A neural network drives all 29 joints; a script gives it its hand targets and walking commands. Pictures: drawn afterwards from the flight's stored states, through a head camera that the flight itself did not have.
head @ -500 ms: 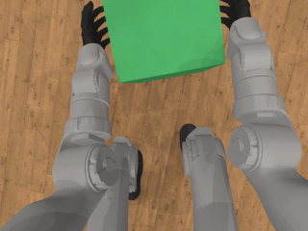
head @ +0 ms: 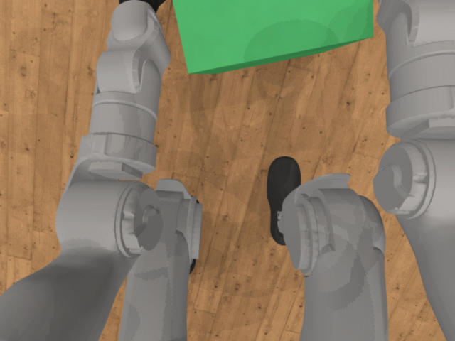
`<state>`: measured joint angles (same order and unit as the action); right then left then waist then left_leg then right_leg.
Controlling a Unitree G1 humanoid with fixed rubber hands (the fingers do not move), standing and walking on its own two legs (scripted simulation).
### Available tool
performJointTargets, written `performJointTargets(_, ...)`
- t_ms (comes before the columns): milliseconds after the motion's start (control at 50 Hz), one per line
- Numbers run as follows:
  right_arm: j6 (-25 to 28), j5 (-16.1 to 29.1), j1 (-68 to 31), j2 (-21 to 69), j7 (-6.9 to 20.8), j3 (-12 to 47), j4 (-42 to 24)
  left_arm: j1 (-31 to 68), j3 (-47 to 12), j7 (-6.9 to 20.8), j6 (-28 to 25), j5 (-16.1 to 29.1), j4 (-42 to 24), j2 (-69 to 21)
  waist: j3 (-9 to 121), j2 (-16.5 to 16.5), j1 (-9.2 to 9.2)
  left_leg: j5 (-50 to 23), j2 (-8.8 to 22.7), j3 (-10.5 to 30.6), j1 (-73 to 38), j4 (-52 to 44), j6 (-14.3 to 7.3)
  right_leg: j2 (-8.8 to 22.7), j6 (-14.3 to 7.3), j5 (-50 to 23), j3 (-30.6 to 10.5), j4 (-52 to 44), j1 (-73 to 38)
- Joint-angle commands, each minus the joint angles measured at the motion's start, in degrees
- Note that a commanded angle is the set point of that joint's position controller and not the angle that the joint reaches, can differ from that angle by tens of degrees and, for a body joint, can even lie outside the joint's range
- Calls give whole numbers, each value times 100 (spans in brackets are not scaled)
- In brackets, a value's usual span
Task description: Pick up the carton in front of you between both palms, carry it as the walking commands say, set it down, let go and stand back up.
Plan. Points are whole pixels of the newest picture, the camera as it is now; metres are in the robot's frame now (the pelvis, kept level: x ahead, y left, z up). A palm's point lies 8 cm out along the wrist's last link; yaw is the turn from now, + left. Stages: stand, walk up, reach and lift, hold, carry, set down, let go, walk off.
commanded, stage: set down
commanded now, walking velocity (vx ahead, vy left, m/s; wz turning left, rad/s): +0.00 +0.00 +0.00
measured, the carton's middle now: out of the picture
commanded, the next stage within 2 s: none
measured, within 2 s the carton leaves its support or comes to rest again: rests again in 0.10 s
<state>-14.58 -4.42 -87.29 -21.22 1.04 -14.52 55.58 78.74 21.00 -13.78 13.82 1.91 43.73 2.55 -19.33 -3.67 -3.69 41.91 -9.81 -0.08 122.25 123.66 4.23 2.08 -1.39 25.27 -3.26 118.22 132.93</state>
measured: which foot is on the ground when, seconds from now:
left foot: down 0.00-1.00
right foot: down 0.00-1.00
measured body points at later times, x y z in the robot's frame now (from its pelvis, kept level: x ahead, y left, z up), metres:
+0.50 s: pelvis -0.01 +0.00 -0.02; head +0.37 -0.06 +0.21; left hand +0.56 +0.05 -0.19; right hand +0.55 -0.27 -0.19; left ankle +0.08 +0.12 -0.36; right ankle +0.13 -0.12 -0.36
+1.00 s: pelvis -0.01 +0.00 -0.02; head +0.37 -0.06 +0.20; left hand +0.55 +0.05 -0.21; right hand +0.54 -0.27 -0.21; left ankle +0.08 +0.12 -0.36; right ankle +0.13 -0.12 -0.36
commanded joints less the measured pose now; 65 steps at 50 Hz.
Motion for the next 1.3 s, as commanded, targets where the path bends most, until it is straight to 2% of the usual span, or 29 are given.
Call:
performJointTargets(0, 1, 518, -2071, 5037, 1553, 1640, -30, 4113, -2558, 1603, -238, 468, -703, -4580, 7020, 131, -365, -2046, -162, -496, -1125, -1249, -75, -500, -9, -2565, 379, -210, -5567)
performJointTargets(100, 67, 526, -2376, 4817, 1593, 1547, 45, 4191, -2356, 1603, -263, 390, -511, -4405, 6583, 119, -356, -1838, -143, -445, -1105, -1204, -110, -465, -27, -2197, 368, -184, -5168)
performJointTargets(220, 46, 476, -2449, 4585, 1660, 1387, 340, 3954, -1987, 1627, -182, 117, -62, -4144, 5809, 72, -218, -1364, -115, -440, -1024, -1198, -172, -443, -57, -1523, 305, -225, -4772)
performJointTargets(360, 39, 452, -2247, 4481, 1752, 1250, 682, 3518, -1690, 1722, -108, -172, 345, -4012, 5091, -19, -60, -1211, -68, -456, -796, -1111, -228, -461, -96, -1306, 192, -186, -4583)
performJointTargets(480, 31, 331, -1945, 4324, 1792, 1092, 954, 3091, -1484, 1803, -59, -387, 597, -3919, 4431, -116, -9, -1130, -51, -437, -511, -1063, -242, -469, -137, -1204, 105, -144, -4361)
performJointTargets(700, -66, -66, -1499, 3667, 1858, 688, 1266, 2392, -911, 1824, 49, -838, 1006, -3366, 3469, -140, 91, -800, -44, -363, -576, -1055, -280, -483, -213, -562, 92, -155, -3779)
performJointTargets(840, 29, -138, -1508, 2976, 1757, 467, 1328, 2189, -706, 1654, -21, -974, 992, -2839, 3464, -31, 137, -896, -6, -361, -877, -1013, -203, -452, -131, -546, 128, -80, -3869)
performJointTargets(880, 135, -98, -1475, 2286, 1603, 339, 1355, 2015, -586, 1509, -79, -981, 1026, -2272, 3600, -1, 136, -966, 35, -382, -1009, -993, -137, -414, -76, -618, 151, -50, -4041)
performJointTargets(900, 221, -95, -1386, 1659, 1450, 201, 1380, 1873, -460, 1374, -128, -975, 1047, -1692, 3698, 11, 117, -1015, 68, -390, -1107, -978, -89, -380, -44, -659, 171, -37, -4152)
performJointTargets(920, 331, -105, -1256, 889, 1241, 62, 1407, 1728, -336, 1196, -202, -953, 1040, -957, 3822, 37, 102, -1070, 100, -406, -1204, -963, -36, -343, -12, -711, 195, -23, -4297)
performJointTargets(960, 676, -18, -992, -1060, 649, -158, 1337, 1454, -131, 687, -499, -732, 793, 986, 4091, 122, 70, -1248, 175, -426, -1362, -963, 72, -260, 54, -986, 199, 0, -4587)
performJointTargets(1000, 980, 371, -1623, -1625, 249, -61, 1143, 1799, -329, 409, -717, -239, 686, 1427, 4690, 209, 9, -1772, 242, -353, -1333, -870, 143, -219, 56, -1805, 77, 130, -4932)
performJointTargets(1040, 1192, 726, -2102, -1966, 61, 96, 923, 2046, -711, 353, -824, 236, 721, 1488, 5358, 259, -115, -2143, 308, -328, -1233, -756, 168, -167, 21, -2490, 16, 262, -5428)
performJointTargets(1100, 1307, 1123, -2407, -2161, 5, 430, 788, 2325, -1320, 370, -837, 896, 744, 1417, 6118, 369, -287, -2276, 382, -341, -1266, -741, 148, -62, -35, -2891, -9, 296, -5938)
performJointTargets(1160, 1239, 1405, -2427, -2226, 77, 707, 924, 2414, -1602, 340, -765, 1232, 712, 1427, 6498, 463, -284, -2059, 407, -415, -1326, -834, 97, 17, -71, -2735, -12, 209, -6222)
performJointTargets(1280, 925, 1468, -2538, -2370, 215, 866, 992, 2535, -1289, 145, -489, 1050, 238, 1644, 7206, 594, 11, -1519, 326, -562, -1668, -1230, 25, -15, -67, -1952, 155, -118, -6614)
